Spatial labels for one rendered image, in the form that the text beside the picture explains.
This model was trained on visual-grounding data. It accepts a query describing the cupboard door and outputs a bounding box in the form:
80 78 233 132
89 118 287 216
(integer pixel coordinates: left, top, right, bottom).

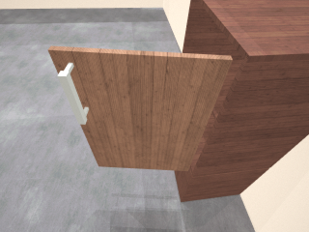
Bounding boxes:
48 45 233 171

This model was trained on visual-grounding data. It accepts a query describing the handle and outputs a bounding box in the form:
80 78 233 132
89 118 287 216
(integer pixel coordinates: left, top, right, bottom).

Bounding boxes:
57 62 89 125

